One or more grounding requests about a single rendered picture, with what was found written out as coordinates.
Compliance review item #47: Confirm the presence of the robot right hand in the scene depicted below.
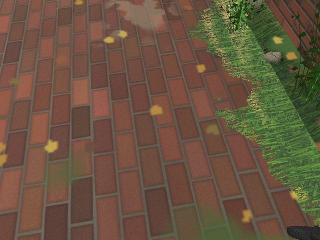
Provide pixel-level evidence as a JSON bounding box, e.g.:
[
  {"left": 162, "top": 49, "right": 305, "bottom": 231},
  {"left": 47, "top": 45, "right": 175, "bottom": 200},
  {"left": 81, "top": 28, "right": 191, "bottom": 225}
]
[{"left": 287, "top": 225, "right": 320, "bottom": 240}]

